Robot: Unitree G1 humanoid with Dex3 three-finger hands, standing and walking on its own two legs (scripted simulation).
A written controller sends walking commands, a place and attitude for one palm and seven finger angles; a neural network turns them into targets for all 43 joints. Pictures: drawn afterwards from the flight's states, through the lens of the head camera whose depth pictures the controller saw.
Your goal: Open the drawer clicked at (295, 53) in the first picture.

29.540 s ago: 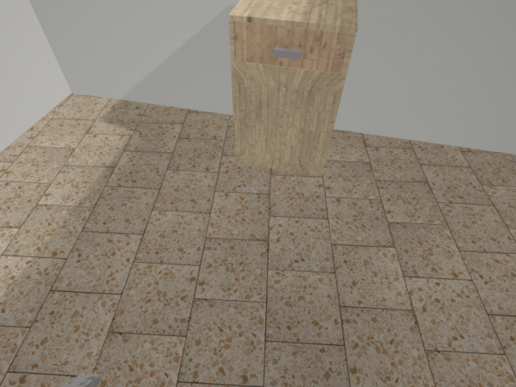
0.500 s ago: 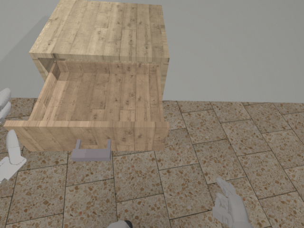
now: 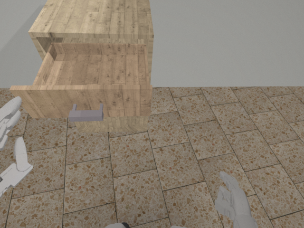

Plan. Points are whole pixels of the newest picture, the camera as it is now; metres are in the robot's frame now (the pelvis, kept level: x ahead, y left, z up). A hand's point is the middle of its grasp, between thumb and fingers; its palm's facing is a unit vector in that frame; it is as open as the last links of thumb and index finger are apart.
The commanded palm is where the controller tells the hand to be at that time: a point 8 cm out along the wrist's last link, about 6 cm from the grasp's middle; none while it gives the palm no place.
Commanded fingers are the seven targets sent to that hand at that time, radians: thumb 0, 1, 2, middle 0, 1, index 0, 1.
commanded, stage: stop stepping back and stand still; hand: left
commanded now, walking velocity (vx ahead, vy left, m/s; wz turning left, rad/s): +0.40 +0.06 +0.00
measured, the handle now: (87, 110) +0.49 +0.25 -0.07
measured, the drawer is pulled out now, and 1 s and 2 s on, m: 0.30 0.30 0.30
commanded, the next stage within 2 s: let the arm hang, fingers relaxed in 0.76 s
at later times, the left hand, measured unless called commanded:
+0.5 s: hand out of the picture +0.07 +0.22 +0.17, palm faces +0.41 -0.75 -0.53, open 7.4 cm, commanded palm +0.01 +0.26 +0.18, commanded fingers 0.00 0.90 0.90 -0.20 -0.30 -0.20 -0.30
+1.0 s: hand out of the picture +0.08 +0.25 -0.02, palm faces +0.29 -0.87 -0.39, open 7.4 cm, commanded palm none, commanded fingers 0.00 0.90 0.90 -0.20 -0.30 -0.20 -0.30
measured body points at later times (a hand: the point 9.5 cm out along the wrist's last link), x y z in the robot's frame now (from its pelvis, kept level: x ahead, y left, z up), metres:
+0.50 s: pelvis -0.10 -0.03 -0.01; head -0.11 -0.04 +0.44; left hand +0.04 +0.25 +0.20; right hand +0.05 -0.27 -0.09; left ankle -0.10 +0.11 -0.73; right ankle -0.07 -0.10 -0.74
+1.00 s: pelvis -0.10 -0.01 -0.01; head -0.11 -0.03 +0.44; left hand +0.06 +0.29 +0.01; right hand +0.08 -0.23 -0.12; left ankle -0.09 +0.10 -0.73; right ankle -0.09 -0.11 -0.73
